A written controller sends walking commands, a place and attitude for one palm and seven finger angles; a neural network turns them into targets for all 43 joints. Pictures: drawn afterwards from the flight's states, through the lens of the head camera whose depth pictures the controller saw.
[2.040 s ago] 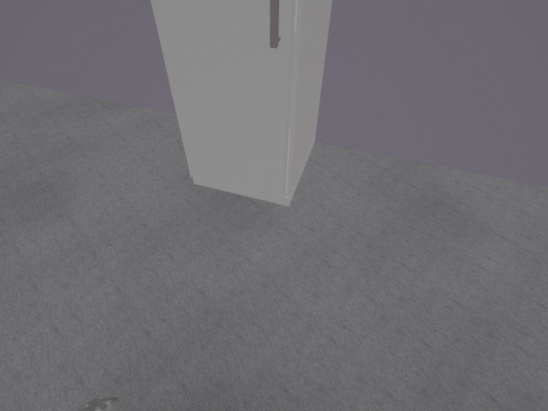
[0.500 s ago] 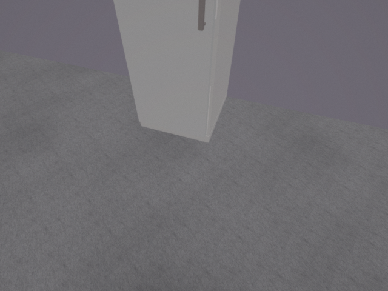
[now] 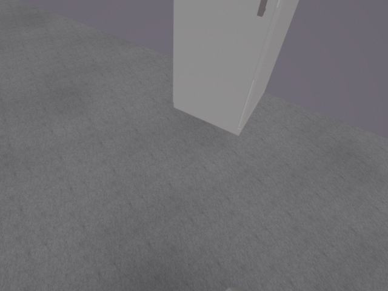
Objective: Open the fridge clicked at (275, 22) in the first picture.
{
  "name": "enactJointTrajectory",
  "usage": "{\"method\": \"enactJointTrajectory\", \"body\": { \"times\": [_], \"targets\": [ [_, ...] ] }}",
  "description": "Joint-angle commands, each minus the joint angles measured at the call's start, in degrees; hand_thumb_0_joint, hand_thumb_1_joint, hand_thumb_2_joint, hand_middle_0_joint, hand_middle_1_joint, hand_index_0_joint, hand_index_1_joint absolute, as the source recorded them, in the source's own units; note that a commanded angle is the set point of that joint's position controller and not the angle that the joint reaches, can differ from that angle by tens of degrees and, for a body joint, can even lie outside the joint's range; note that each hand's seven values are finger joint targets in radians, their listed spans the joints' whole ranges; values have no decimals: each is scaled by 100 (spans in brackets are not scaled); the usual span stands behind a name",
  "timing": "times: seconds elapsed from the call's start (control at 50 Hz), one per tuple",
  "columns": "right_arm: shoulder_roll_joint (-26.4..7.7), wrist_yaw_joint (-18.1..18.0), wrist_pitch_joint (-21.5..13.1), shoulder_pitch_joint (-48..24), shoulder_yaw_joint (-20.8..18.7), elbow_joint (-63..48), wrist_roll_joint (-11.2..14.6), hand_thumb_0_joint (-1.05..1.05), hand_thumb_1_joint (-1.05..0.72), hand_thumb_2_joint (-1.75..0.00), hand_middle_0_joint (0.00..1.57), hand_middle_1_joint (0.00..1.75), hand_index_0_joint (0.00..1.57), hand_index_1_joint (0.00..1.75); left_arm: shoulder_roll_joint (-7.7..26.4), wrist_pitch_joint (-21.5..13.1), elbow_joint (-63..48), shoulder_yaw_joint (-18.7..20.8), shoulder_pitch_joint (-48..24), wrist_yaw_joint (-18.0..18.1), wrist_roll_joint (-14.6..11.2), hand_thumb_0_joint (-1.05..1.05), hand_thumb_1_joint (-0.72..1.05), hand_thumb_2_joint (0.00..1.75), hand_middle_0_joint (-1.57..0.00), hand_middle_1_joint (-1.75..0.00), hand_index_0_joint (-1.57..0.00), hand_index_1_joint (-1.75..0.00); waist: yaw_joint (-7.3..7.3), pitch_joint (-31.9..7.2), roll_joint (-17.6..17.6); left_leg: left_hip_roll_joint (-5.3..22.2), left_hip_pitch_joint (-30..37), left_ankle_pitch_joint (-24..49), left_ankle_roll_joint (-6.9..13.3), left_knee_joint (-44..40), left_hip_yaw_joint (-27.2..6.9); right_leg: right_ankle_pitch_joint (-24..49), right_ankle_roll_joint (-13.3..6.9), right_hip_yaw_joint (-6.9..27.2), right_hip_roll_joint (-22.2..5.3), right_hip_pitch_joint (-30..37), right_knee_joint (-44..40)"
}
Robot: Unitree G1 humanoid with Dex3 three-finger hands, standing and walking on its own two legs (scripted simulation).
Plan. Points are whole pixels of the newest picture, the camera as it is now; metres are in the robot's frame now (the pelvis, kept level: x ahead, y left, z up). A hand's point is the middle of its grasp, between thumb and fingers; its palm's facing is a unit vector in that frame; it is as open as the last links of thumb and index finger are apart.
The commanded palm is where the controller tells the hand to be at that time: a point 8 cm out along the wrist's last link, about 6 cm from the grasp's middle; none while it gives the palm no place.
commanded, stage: walk to a spot facing it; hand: right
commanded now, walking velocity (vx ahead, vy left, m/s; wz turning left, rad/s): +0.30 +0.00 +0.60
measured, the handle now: out of the picture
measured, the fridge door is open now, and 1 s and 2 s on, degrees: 0 0 0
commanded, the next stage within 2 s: none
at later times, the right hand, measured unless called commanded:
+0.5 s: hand out of the picture +0.15 -0.26 -0.17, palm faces -0.14 +0.98 -0.17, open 7.4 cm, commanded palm none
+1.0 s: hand (223, 165) +0.52 -0.10 -0.17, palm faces -0.58 +0.81 -0.12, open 7.4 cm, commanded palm none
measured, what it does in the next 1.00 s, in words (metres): walks ahead, turning left: right foot, then left foot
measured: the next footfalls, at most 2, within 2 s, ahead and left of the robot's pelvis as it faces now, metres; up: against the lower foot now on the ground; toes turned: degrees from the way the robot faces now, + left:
right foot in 0.44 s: +0.20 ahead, -0.15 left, +0.00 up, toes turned +11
left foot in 1.00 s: +0.40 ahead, +0.07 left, +0.00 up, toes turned +42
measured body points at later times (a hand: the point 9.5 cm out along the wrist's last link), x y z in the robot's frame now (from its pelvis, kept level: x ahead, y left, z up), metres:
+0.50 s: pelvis +0.13 -0.07 +0.01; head +0.15 -0.10 +0.46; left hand +0.20 +0.20 -0.10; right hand +0.15 -0.31 -0.15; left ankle +0.02 +0.06 -0.69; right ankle +0.16 -0.15 -0.72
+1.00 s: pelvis +0.33 -0.02 +0.00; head +0.38 -0.02 +0.44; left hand +0.10 +0.07 -0.13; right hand +0.55 -0.14 -0.16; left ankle +0.37 +0.04 -0.72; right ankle +0.19 -0.15 -0.67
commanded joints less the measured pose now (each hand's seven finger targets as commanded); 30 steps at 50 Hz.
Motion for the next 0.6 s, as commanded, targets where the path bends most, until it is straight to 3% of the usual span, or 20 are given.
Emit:
{"method": "enactJointTrajectory", "body": {
  "times": [0.0, 0.02, 0.06, 0.1, 0.16, 0.26, 0.34, 0.38, 0.4, 0.42, 0.44, 0.46, 0.48, 0.52, 0.56, 0.58],
  "targets": [
    [-1252, -95, -243, 252, -321, -406, 20, 0, -90, -90, 20, 30, 20, 30, 727, -376, -807, 210, -656, -41, 40, 0, 90, 90, -20, -30, -20, -30, -46, 73, 1020, 1623, 544, -1264, 713, -3064, -3173, 799, 33, 433, -134, -1492, 956],
    [-1148, -84, -301, 256, -301, -388, 24, 0, -90, -90, 20, 30, 20, 30, 670, -383, -735, 211, -489, -51, 48, 0, 90, 90, -20, -30, -20, -30, 38, -97, 861, 1506, 651, -847, 697, -2983, -2830, 1019, 58, 397, -124, -1355, 826],
    [-1123, -63, -367, 460, -312, -294, 22, 0, -90, -90, 20, 30, 20, 30, 496, -395, -663, 213, -330, -74, 50, 0, 90, 90, -20, -30, -20, -30, 54, -284, 656, 1267, 855, -302, 655, -2858, -2452, 1266, 105, 269, -50, -1236, 641],
    [-1050, -40, -399, 680, -310, -208, 27, 0, -90, -90, 20, 30, 20, 30, 433, -402, -682, 208, -340, -71, 52, 0, 90, 90, -20, -30, -20, -30, 19, -292, 835, 1158, 1011, -102, 624, -2855, -2337, 1429, 146, 248, -17, -1358, 514],
    [-950, -37, -438, 965, -302, -119, 14, 0, -90, -90, 20, 30, 20, 30, 388, -450, -789, 198, -484, -68, 55, 0, 90, 90, -20, -30, -20, -30, -75, -326, 969, 1121, 1391, 189, 645, -2827, -2385, 1492, 189, 247, -9, -1576, 238],
    [-943, -66, -442, 1166, -307, -41, -37, 0, -90, -90, 20, 30, 20, 30, 318, -543, -1021, 158, -918, -58, 27, 0, 90, 90, -20, -30, -20, -30, -238, -231, 1013, 1239, 1572, 507, 853, -2750, -2691, 1155, 191, 209, 38, -1520, -663],
    [-1061, -104, -406, 840, -362, -127, -63, 0, -90, -90, 20, 30, 20, 30, 263, -650, -1082, 142, -762, -42, -54, 0, 90, 90, -20, -30, -20, -30, -130, -280, 1167, 1254, 1020, 1076, 816, -2337, -2729, 780, 67, 216, 207, -310, -1892],
    [-1075, -86, -374, 487, -392, -205, -16, 0, -90, -90, 20, 30, 20, 30, 346, -709, -838, 161, -40, 18, -67, 0, 90, 90, -20, -30, -20, -30, 229, -400, 1057, 850, 140, 1033, 553, -1795, -2376, 1360, 29, 67, 380, 1239, -2899],
    [-920, -56, -371, 353, -382, -274, 15, 0, -90, -90, 20, 30, 20, 30, 622, -751, -605, 215, 680, 104, -77, 0, 90, 90, -20, -30, -20, -30, 528, -690, 480, 426, -538, 1001, 342, -1014, -2019, 1395, -56, 259, 110, 2551, -3382],
    [-594, 20, -365, 475, -336, -338, 93, 0, -90, -90, 20, 30, 20, 30, 1249, -786, -412, 363, 1375, 156, 0, 0, 90, 90, -20, -30, -20, -30, 771, -1195, -997, -250, -1721, -134, 39, 574, -1221, 324, -410, 1980, -1390, 3818, -3819],
    [-477, 46, -423, 400, -303, -434, 56, 0, -90, -90, 20, 30, 20, 30, 1522, -735, -413, 400, 1758, 141, -9, 0, 90, 90, -20, -30, -20, -30, 795, -1098, -1505, -210, -2376, -1189, -212, 1889, -503, -171, -846, 3199, -2479, 3641, -4324],
    [-625, 43, -394, 176, -362, -451, -5, 0, -90, -90, 20, 30, 20, 30, 1304, -683, -535, 345, 1374, 118, 23, 0, 90, 90, -20, -30, -20, -30, 686, -471, -878, 171, -2337, -1020, -232, 2484, -567, -783, -1008, 3240, -2577, 2575, -4663],
    [-684, 63, -339, 12, -403, -336, -66, 0, -90, -90, 20, 30, 20, 30, 785, -709, -519, 230, 1037, 133, 18, 0, 90, 90, -20, -30, -20, -30, 510, 139, -685, 356, -2268, -362, -283, 2811, -574, -553, -711, 2710, -2108, 1812, -4850],
    [-506, 198, -252, 113, -403, -215, -109, 0, -90, -90, 20, 30, 20, 30, 412, -804, -514, 60, 753, 150, 6, 0, 90, 90, -20, -30, -20, -30, 191, 493, -463, 566, -2028, 403, -317, 2975, -349, 790, -263, 1355, -1496, 1304, -4742],
    [-312, 215, -160, 383, -361, -94, -95, 0, -90, -90, 20, 30, 20, 30, 243, -890, -366, 26, 928, 194, -23, 0, 90, 90, -20, -30, -20, -30, 41, 238, -638, 484, -1920, 892, -379, 3124, -233, 2590, 124, 381, -1132, 1540, -4450],
    [-273, 206, -112, 419, -365, -81, -83, 0, -90, -90, 20, 30, 20, 30, 214, -907, -317, 16, 1013, 212, -39, 0, 90, 90, -20, -30, -20, -30, -6, 191, -719, 485, -1970, 1043, -391, 3226, -221, 3141, 179, 47, -1082, 1606, -4363]
  ]
}}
